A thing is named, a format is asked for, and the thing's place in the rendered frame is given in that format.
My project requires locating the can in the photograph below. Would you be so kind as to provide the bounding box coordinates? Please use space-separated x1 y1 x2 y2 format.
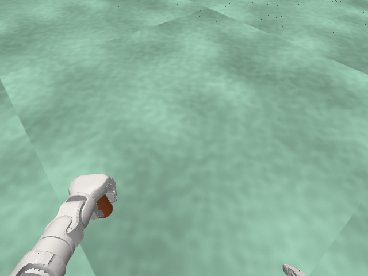
96 194 113 219

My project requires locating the left robot arm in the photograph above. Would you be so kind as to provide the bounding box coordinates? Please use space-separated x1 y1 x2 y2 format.
9 193 95 276

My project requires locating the left robot hand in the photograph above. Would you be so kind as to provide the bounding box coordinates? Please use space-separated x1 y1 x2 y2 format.
68 174 117 220

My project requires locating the right robot hand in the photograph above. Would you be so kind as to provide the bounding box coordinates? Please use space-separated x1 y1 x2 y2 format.
282 264 306 276

